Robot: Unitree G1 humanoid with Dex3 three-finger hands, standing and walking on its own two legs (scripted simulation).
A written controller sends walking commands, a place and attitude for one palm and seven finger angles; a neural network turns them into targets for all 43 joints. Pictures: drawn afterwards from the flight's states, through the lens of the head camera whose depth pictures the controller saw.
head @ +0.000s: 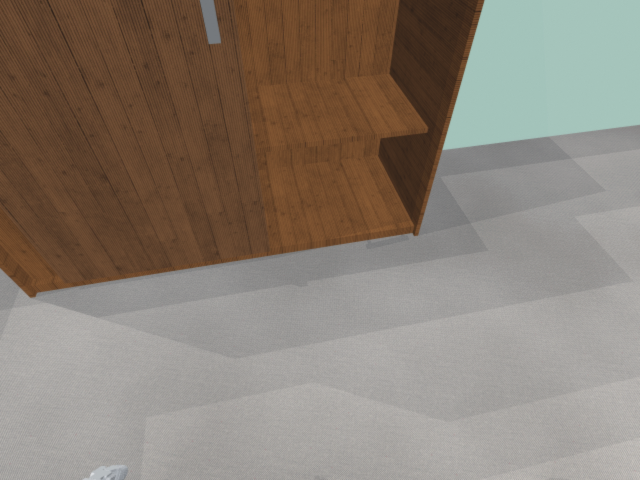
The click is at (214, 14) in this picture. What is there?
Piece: wardrobe's sliding door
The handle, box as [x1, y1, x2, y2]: [200, 0, 220, 43]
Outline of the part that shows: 200,0 208,42 220,42 213,0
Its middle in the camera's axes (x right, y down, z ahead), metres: -0.25 -0.58 +0.79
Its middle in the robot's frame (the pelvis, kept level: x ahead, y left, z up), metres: +1.00 +0.31 +0.27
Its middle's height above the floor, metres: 1.04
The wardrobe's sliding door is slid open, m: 0.62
